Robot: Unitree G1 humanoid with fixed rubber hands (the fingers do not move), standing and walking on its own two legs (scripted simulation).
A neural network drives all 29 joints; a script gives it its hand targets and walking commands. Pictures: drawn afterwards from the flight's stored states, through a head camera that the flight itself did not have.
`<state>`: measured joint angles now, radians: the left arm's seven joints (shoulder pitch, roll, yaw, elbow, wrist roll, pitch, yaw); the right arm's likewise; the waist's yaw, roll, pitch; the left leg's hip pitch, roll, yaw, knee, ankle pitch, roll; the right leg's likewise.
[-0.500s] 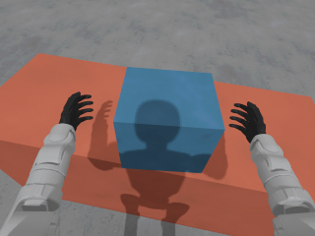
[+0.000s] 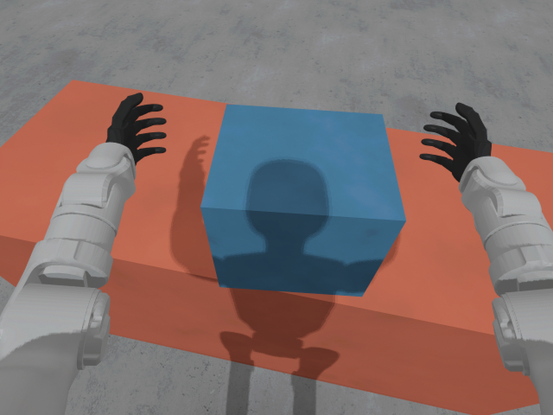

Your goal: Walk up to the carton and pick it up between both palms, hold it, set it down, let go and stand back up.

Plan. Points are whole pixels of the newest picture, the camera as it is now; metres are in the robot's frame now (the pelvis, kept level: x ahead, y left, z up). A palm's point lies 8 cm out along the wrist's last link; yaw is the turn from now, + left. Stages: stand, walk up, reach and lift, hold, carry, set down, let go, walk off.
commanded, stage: reach and lift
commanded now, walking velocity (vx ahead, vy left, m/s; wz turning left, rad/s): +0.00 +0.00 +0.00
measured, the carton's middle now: (297, 204) +0.48 +0.01 +0.00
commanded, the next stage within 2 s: none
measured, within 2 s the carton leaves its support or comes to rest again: neither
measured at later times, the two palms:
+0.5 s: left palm (123, 125) +0.45 +0.27 +0.16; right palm (464, 134) +0.49 -0.21 +0.17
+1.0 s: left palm (153, 181) +0.44 +0.25 +0.06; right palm (428, 189) +0.48 -0.20 +0.06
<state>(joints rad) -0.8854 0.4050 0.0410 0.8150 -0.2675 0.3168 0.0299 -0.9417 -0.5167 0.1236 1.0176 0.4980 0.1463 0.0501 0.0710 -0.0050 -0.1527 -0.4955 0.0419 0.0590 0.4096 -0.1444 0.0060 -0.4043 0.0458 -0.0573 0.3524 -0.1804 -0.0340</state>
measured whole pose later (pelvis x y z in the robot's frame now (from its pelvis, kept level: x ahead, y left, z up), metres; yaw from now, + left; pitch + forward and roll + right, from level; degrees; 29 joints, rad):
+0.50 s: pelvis -0.01 -0.01 -0.01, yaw +1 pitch +19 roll -1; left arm -1.19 0.46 -0.08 1.24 -0.33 0.14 0.01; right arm -1.21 -0.49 0.17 1.31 0.50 0.10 0.05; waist 0.06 -0.02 -0.22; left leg -0.63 0.04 0.04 0.43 -0.13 -0.01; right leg -0.54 0.05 -0.08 0.39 -0.18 -0.04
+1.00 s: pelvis -0.01 -0.01 -0.02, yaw +0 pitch +28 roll -1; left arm -1.12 0.36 -0.08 1.45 -0.32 -0.23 0.00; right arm -1.09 -0.40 0.16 1.40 0.46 -0.18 0.03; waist 0.07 -0.03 -0.28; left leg -0.88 0.05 0.04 0.55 -0.16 0.00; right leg -0.80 0.05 -0.07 0.53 -0.22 -0.04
